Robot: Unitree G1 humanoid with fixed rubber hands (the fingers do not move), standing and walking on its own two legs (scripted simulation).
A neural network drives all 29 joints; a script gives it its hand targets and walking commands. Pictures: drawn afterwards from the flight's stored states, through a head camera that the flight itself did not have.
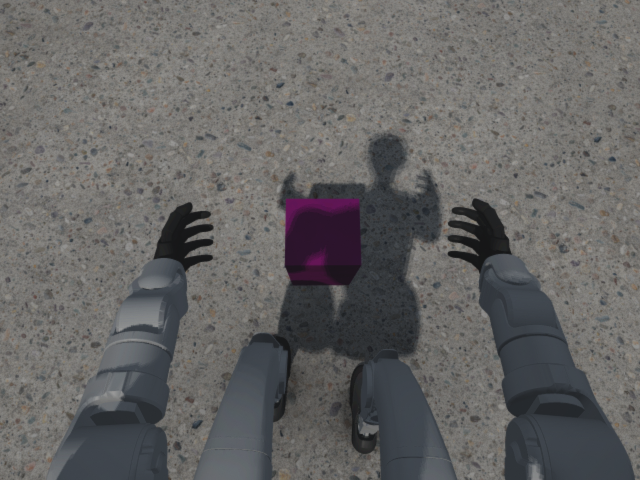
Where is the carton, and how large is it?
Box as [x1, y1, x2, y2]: [285, 199, 360, 284]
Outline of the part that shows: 286,199 285,266 292,283 348,284 360,266 358,199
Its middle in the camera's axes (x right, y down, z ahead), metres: +0.00 +0.03 +0.94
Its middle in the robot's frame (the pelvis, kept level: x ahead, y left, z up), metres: +0.48 +0.02 -0.52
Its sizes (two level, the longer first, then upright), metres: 0.154 0.142 0.299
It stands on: the floor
